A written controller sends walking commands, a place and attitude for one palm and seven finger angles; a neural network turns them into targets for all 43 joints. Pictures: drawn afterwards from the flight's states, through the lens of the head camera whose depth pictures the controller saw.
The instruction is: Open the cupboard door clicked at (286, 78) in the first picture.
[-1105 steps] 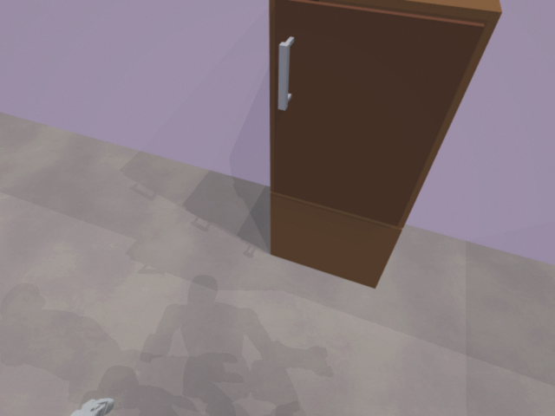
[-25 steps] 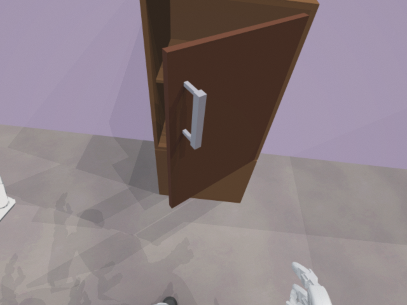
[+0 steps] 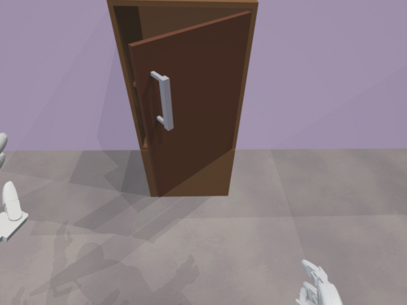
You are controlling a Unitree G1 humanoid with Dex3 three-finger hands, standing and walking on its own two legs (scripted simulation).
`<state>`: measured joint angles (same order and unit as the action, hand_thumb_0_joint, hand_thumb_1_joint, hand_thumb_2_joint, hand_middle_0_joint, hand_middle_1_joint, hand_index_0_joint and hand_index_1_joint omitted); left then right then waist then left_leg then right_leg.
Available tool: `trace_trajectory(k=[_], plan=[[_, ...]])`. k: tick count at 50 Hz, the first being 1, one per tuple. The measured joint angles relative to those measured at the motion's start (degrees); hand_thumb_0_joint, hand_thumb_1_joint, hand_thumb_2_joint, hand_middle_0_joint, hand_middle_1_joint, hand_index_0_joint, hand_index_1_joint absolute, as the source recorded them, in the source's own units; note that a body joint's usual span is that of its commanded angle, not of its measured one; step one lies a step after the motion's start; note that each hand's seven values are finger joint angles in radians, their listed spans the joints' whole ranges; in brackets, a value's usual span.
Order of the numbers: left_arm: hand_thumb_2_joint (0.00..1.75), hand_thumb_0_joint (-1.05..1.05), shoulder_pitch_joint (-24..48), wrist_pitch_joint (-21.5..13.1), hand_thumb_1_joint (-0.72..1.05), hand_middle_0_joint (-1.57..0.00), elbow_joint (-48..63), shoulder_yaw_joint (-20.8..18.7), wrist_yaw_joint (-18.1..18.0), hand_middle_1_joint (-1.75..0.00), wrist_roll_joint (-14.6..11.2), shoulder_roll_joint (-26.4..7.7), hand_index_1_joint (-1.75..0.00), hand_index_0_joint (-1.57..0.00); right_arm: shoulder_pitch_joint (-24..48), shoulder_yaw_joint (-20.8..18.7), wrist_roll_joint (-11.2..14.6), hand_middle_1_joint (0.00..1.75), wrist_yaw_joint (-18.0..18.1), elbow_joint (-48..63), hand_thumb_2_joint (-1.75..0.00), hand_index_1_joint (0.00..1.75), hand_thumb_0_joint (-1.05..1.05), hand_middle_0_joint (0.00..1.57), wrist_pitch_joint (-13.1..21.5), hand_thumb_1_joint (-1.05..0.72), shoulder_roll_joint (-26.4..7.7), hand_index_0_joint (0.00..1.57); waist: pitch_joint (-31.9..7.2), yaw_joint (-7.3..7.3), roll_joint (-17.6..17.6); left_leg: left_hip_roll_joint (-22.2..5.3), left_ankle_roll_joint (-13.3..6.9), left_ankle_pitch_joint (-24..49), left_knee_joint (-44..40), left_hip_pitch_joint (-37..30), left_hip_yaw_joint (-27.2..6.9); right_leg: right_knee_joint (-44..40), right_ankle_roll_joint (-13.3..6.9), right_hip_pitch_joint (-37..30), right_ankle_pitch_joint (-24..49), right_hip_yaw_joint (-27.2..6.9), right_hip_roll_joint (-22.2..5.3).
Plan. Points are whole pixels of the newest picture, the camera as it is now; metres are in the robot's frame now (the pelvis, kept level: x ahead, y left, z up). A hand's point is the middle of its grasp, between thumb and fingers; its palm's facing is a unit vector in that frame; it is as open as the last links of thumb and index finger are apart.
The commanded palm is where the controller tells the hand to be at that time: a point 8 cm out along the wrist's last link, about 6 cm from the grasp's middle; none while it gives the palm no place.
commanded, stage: stop stepping back and stand still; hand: left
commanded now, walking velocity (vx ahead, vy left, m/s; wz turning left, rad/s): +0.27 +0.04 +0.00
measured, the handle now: (162, 101) +0.60 +0.12 +0.10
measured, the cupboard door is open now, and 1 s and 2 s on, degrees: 41 41 41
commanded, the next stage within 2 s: let the arm hang, fingers relaxed in 0.52 s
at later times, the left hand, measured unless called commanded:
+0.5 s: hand out of the picture +0.14 +0.28 +0.18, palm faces +0.48 -0.74 -0.47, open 7.4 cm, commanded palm +0.09 +0.31 +0.18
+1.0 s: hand out of the picture -0.01 +0.19 -0.17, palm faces +0.15 -0.97 -0.18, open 6.9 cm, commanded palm none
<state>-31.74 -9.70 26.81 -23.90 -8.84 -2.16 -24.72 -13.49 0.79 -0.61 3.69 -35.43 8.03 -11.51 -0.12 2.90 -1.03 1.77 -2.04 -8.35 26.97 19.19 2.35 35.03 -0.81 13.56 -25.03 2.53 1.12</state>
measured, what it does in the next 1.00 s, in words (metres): steps on the spot: left foot, then left foot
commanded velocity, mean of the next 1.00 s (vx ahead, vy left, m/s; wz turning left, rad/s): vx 0.07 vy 0.00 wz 0.00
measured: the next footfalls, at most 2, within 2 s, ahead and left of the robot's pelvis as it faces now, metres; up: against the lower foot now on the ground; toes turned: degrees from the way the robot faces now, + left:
left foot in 0.36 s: -0.04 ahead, +0.15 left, +0.00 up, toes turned +5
left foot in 0.88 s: -0.01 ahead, +0.15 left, +0.00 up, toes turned +8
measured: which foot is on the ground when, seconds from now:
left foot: down 0.00-0.02, up 0.04-0.34, down 0.36-0.60, up 0.62-0.86, down 0.88-1.00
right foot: down 0.00-1.00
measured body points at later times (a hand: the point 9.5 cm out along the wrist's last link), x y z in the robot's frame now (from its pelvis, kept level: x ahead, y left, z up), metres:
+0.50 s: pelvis -0.04 +0.01 +0.00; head -0.06 +0.01 +0.45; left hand +0.11 +0.31 +0.20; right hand +0.10 -0.23 -0.08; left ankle -0.08 +0.15 -0.73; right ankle -0.01 -0.07 -0.71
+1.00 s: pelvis -0.04 +0.00 +0.00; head -0.02 +0.02 +0.45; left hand -0.01 +0.24 -0.15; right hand +0.00 -0.23 -0.14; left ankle -0.05 +0.14 -0.73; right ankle +0.00 -0.07 -0.73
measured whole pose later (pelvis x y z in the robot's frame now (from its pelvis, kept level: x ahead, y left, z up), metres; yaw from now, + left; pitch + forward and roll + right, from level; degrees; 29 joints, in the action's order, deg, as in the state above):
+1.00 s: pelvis -0.04 +0.00 +0.00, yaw +6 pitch -1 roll -1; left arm -15.3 1.4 -50.3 -1.9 -1.3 0.6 -10.3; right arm -16.6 0.6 -2.2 0.2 -55.4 -2.4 -10.3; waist 4.3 0.0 -1.6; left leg -3.0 1.7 -16.1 31.5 14.3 0.2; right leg 28.1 -3.8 14.8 -12.6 9.8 0.6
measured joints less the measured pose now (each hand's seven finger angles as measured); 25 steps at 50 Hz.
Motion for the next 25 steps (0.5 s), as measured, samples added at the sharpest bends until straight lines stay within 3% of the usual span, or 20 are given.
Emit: trace_trajectory(k=[2,3,5,7,11,15,18,20,22,25], plan=[[0.89,0.01,-1.3,-0.1,0.88,-0.21,0.5,0.9,0.5,-0.3,0.6,0.0,-0.3,-0.21,-0.7,-0.4,0.0,0.3,0.0,-0.1,-0.9,0.3,0.01,0.2,-1.1,-0.9,0.1,0.2,-0.1,-0.11,1.0,-0.2,0.8,-8.7,7.3,3.5,-1.0,-1.9,-2.1,0.1,4.1,1.2,0.4],[0.89,0.01,-2.0,-0.3,0.88,-0.21,1.1,1.2,0.7,-0.3,0.7,0.0,-0.3,-0.21,-0.9,-0.5,-0.2,0.3,-0.1,-0.8,-0.9,0.3,0.01,0.2,-1.6,-0.9,0.2,0.2,-0.4,-1.13,0.5,0.3,1.4,-11.4,15.2,6.4,-1.4,-2.5,-3.0,0.6,6.1,0.9,0.1],[0.89,0.01,-2.6,-1.3,0.88,-0.21,1.6,1.1,1.2,-0.3,0.9,0.9,-0.3,-0.22,-1.2,-0.5,-0.6,0.3,-0.2,-3.0,-0.9,0.3,0.01,0.2,-2.2,-0.9,0.0,0.2,-1.2,-3.39,-0.8,0.8,2.4,-10.9,30.3,10.9,-1.7,-4.1,-3.7,1.5,9.6,-0.4,-0.5],[0.89,0.01,-2.1,-2.5,0.88,-0.21,0.2,0.7,1.3,-0.3,1.2,1.9,-0.3,-0.22,-1.6,-0.4,-0.8,0.3,-0.1,-4.2,-0.9,0.3,0.01,0.2,-2.5,-0.9,-0.3,0.2,-2.3,-4.41,-1.5,-0.3,2.8,-8.4,36.1,12.1,-1.2,-6.5,-3.6,1.8,11.0,-1.0,-1.0],[0.89,0.01,2.5,-3.3,0.88,-0.21,-5.3,1.1,0.4,-0.3,1.8,3.0,-0.3,-0.22,-2.7,-1.1,-0.6,0.3,1.0,-4.5,-0.9,0.3,0.02,0.21,-1.4,-0.9,-1.5,0.2,-3.5,-3.81,-1.2,-2.6,1.8,-8.6,28.2,7.4,-0.2,-10.5,-2.8,2.2,14.1,-0.2,-2.5],[0.89,0.01,4.3,-2.9,0.88,-0.21,-6.4,2.2,-0.6,-0.3,2.1,3.9,-0.3,-0.21,-2.4,-1.9,-0.6,0.3,1.8,-4.2,-0.9,0.3,0.02,0.2,0.0,-0.9,-2.9,0.2,-3.1,-2.64,-0.4,-3.2,0.3,-13.3,11.7,-1.8,1.5,-10.8,-2.2,3.3,16.8,0.6,-3.4],[0.89,0.01,1.9,-2.8,0.88,-0.21,-3.1,2.4,-0.8,-0.3,1.7,3.9,-0.3,-0.21,-2.5,-2.4,-0.5,0.3,1.9,-2.4,-0.9,0.3,0.02,0.2,0.5,-0.9,-3.8,0.2,-2.6,-1.59,1.3,-3.6,-1.0,-13.6,-0.8,-9.4,1.1,-7.9,-1.4,4.8,15.4,1.5,-2.3],[0.89,0.01,1.0,-3.1,0.88,-0.21,-1.3,1.6,-0.9,-0.3,1.5,2.6,-0.3,-0.21,-1.9,-2.7,-0.4,0.3,1.8,-1.8,-0.9,0.3,0.01,0.2,0.4,-0.9,-2.8,0.2,-1.2,-1.03,0.3,-3.3,1.0,-8.0,-1.0,-9.6,0.5,-2.7,-0.4,6.4,11.4,0.8,-2.4],[0.89,0.01,0.3,-3.2,0.88,-0.21,-0.7,0.5,-0.9,-0.3,1.5,1.2,-0.3,-0.21,-2.2,-2.3,-0.2,0.3,1.4,-1.9,-0.9,0.3,0.01,0.2,0.4,-0.9,-1.0,0.2,-0.9,-1.4,-1.4,-3.0,2.9,-8.3,0.4,-10.1,0.8,3.7,0.7,7.6,5.6,0.1,-2.1],[0.89,0.01,0.2,-2.6,0.88,-0.21,-0.6,-0.6,-0.9,-0.3,1.9,0.8,-0.3,-0.22,-3.2,-1.3,-0.3,0.3,0.7,-2.3,-0.9,0.3,0.01,0.2,1.1,-0.9,0.9,0.2,-1.4,-1.63,-1.1,-3.6,3.8,-9.5,1.0,-10.7,0.0,7.0,1.4,7.4,2.9,1.5,-1.4]])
